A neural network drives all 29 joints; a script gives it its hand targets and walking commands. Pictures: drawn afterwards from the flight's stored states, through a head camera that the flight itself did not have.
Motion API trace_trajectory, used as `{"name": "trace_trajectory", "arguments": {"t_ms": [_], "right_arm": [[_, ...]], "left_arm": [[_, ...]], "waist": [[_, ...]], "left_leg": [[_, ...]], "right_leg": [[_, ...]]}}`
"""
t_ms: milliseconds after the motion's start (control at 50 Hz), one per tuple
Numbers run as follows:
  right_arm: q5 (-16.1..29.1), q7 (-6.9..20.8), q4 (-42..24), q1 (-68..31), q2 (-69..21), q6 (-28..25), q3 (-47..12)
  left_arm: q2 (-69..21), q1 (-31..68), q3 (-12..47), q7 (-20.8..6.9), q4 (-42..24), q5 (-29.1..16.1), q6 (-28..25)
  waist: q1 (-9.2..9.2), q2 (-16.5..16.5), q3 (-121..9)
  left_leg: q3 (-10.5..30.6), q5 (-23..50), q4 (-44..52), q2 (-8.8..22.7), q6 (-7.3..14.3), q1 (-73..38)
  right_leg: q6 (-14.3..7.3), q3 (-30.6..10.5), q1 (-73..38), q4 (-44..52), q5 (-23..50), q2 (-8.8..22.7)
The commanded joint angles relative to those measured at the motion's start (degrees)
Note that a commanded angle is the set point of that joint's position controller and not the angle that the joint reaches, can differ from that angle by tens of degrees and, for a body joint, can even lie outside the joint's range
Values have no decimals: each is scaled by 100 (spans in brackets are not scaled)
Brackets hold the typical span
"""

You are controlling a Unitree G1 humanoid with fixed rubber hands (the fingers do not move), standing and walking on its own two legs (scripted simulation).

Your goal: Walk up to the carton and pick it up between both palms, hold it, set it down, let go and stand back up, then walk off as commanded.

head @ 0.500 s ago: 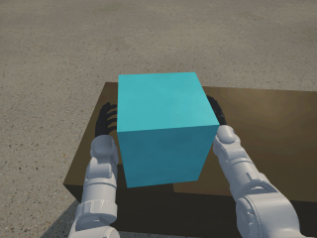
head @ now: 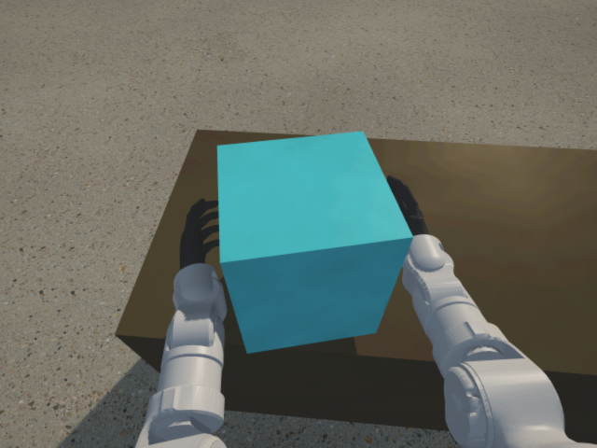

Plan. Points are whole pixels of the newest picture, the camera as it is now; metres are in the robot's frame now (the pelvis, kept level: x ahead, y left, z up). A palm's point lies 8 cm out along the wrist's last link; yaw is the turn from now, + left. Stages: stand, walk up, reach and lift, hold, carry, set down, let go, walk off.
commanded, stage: set down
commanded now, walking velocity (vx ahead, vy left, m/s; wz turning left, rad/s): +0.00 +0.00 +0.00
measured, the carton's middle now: (302, 246) +0.41 +0.05 +0.02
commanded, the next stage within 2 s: none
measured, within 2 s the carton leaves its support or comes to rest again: rests again in 0.24 s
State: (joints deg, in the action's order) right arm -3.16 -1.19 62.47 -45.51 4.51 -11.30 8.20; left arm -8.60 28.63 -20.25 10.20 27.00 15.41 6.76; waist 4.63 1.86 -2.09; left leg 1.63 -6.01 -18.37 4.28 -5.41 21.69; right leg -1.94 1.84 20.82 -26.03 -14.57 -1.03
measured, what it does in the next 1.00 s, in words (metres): stands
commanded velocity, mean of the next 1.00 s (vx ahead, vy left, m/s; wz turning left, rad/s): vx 0.00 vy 0.00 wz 0.00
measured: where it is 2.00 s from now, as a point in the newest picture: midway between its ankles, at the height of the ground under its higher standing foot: outside the picture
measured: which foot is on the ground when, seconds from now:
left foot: down 0.00-1.00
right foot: down 0.00-1.00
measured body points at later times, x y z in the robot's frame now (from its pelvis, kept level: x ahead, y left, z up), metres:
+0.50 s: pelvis +0.00 +0.00 +0.00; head +0.07 +0.01 +0.44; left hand +0.36 +0.19 +0.03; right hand +0.44 -0.10 +0.04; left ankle +0.02 +0.18 -0.74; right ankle -0.03 -0.09 -0.74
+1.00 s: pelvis +0.00 +0.00 +0.00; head +0.07 +0.01 +0.44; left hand +0.36 +0.19 +0.03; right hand +0.44 -0.11 +0.04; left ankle +0.02 +0.18 -0.74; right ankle -0.03 -0.09 -0.74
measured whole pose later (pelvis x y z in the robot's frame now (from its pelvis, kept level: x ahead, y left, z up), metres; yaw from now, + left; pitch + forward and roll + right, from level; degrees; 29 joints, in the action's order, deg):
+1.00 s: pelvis +0.00 +0.00 +0.00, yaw -1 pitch +12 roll +1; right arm -11.0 0.8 68.5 -46.3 4.5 -20.0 15.6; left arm -10.9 28.8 -24.5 10.4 35.5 15.6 -6.7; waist 5.4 1.6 -3.6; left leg 1.0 -5.5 -18.8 4.3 -4.9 25.8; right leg -2.0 1.3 25.0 -26.0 -13.6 -1.1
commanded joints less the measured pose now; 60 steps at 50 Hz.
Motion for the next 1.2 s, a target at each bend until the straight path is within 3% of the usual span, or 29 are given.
{"name": "trace_trajectory", "arguments": {"t_ms": [0,120,140,160,200,220,260,280,300,360,420,500,520,540,560,640,680,780,820,880,920,940,960,980,1020,1060,1100,1140,1180], "right_arm": [[-229,662,-931,-3367,-2821,-645,-1113],[-341,622,-845,-3414,-2785,-843,-1083],[-318,648,-832,-3454,-2846,-871,-1134],[-444,646,-694,-3333,-2796,-844,-997],[-497,679,-582,-3277,-2830,-782,-919],[-551,691,-422,-3274,-2719,-793,-763],[-528,701,-488,-3298,-2754,-975,-865],[-546,708,-411,-3330,-2707,-970,-743],[-662,716,-299,-3128,-2675,-993,-698],[-637,707,-155,-3152,-2538,-1033,-605],[-701,711,-230,-3172,-2641,-1089,-639],[-819,736,-76,-3299,-2614,-1063,-428],[-858,764,199,-3051,-2598,-1028,-275],[-831,816,-1,-3251,-2563,-1043,-358],[-873,776,-43,-3209,-2596,-1036,-376],[-949,823,47,-3171,-2534,-1116,-270],[-972,820,150,-3126,-2537,-1132,-168],[-984,834,290,-2957,-2556,-1062,-137],[-1026,810,159,-2939,-2667,-1107,-269],[-1071,801,152,-2918,-2647,-1142,-147],[-1089,835,324,-2802,-2749,-1067,-184],[-1179,844,217,-2846,-2673,-1096,1],[-1174,854,283,-2870,-2750,-1105,-70],[-1193,866,298,-2737,-2642,-1107,61],[-1215,889,396,-2623,-2722,-1035,124],[-1240,871,173,-2777,-2712,-1070,8],[-1152,906,264,-2691,-2748,-1074,-17],[-1258,862,367,-2652,-2716,-1096,77],[-1205,903,485,-2542,-2799,-1047,-8]], "left_arm": [[-3199,3334,1962,-414,-134,36,-712],[-3154,3454,1947,-413,-2,12,-941],[-3212,3396,1905,-380,-25,5,-1029],[-3207,3314,1904,-402,171,58,-1033],[-3013,3360,1629,-426,370,101,-1091],[-3081,3433,1750,-403,236,130,-1089],[-3217,3311,1827,-364,200,100,-1233],[-3263,3446,1962,-344,183,16,-1255],[-3126,3237,1762,-351,347,205,-1252],[-3072,3203,1628,-349,412,172,-1350],[-2922,3140,1449,-441,768,286,-1394],[-2893,3309,1339,-427,855,263,-1475],[-2921,3295,1397,-438,854,261,-1472],[-2915,3343,1362,-412,870,238,-1454],[-2863,3344,1301,-393,833,233,-1494],[-2884,3244,1273,-384,873,249,-1584],[-2871,3193,1343,-419,901,271,-1585],[-2728,2975,959,-456,1117,469,-1568],[-2674,2862,893,-492,1230,511,-1603],[-2686,3024,961,-570,1231,396,-1648],[-2608,2931,805,-576,1300,545,-1640],[-2566,2999,830,-581,1275,510,-1657],[-2665,2961,820,-546,1263,544,-1674],[-2800,2879,961,-531,1196,521,-1636],[-2666,2843,795,-549,1271,620,-1627],[-2559,2911,618,-566,1240,645,-1674],[-2660,2850,684,-573,1223,609,-1667],[-2701,2785,718,-601,1384,595,-1691],[-2631,2636,606,-617,1406,657,-1649]], "waist": [[599,-139,-4368],[554,-137,-4452],[646,-152,-4659],[508,-131,-4488],[677,-77,-4301],[533,-220,-4246],[675,-208,-4467],[484,-262,-4602],[578,-248,-4503],[635,-197,-4074],[654,-57,-4069],[702,-44,-3945],[529,-141,-3651],[696,-160,-3875],[704,-75,-3901],[707,-78,-4047],[571,-178,-3963],[742,-53,-3448],[828,71,-3339],[669,155,-3427],[757,-1,-3277],[659,69,-3410],[776,28,-3457],[648,-82,-3350],[645,2,-3168],[797,237,-3385],[741,40,-3213],[674,117,-3194],[771,163,-3074]], "left_leg": [[-734,3064,-558,-241,184,-1709],[-765,3030,-592,-277,188,-1300],[-789,2965,-581,-275,199,-1298],[-768,3040,-617,-260,202,-1446],[-817,2790,-600,-272,239,-1430],[-783,2784,-584,-250,188,-1462],[-787,3003,-604,-232,148,-1307],[-758,3107,-654,-217,121,-1484],[-808,3160,-676,-207,150,-1507],[-790,2930,-598,-208,182,-1368],[-817,2808,-559,-266,269,-1107],[-837,2433,-442,-258,297,-961],[-877,2484,-470,-239,291,-1093],[-857,2546,-486,-206,276,-1246],[-869,2518,-509,-224,312,-1173],[-883,2546,-536,-220,288,-1109],[-863,2635,-556,-248,277,-1133],[-902,2323,-461,-255,361,-921],[-943,2231,-426,-283,426,-638],[-917,2111,-377,-290,405,-521],[-970,2022,-365,-347,425,-429],[-991,1814,-325,-342,439,-392],[-977,1869,-324,-323,420,-393],[-903,1894,-321,-263,384,-566],[-975,2017,-375,-283,412,-589],[-984,1924,-354,-325,480,-398],[-972,1935,-355,-337,462,-374],[-969,1838,-324,-363,468,-260],[-1033,1863,-255,-338,517,-389]], "right_leg": [[172,209,-698,576,3421,-235],[205,188,-814,491,3694,-206],[218,165,-830,485,3566,-182],[152,202,-670,548,3398,-230],[183,144,-603,622,2973,-195],[122,207,-508,629,2783,-220],[105,228,-615,574,3226,-236],[112,271,-386,583,3112,-250],[13,269,-382,644,2935,-283],[75,221,-314,664,2776,-259],[102,114,-631,610,3147,-187],[69,185,-540,640,2426,-216],[88,200,-360,676,2411,-210],[50,229,-200,751,2124,-244],[55,196,-326,755,2075,-235],[75,202,-278,675,2336,-226],[45,193,-298,707,2322,-236],[69,157,-336,776,1985,-164],[141,88,-621,628,2388,-133],[185,122,-754,546,2600,-161],[179,76,-738,589,2358,-106],[198,92,-681,630,2155,-108],[167,105,-727,603,2160,-126],[134,164,-549,671,1912,-180],[134,177,-478,676,1937,-200],[215,90,-799,603,2212,-146],[206,82,-692,591,2260,-144],[244,55,-768,573,2380,-99],[219,86,-727,636,2229,-139]]}}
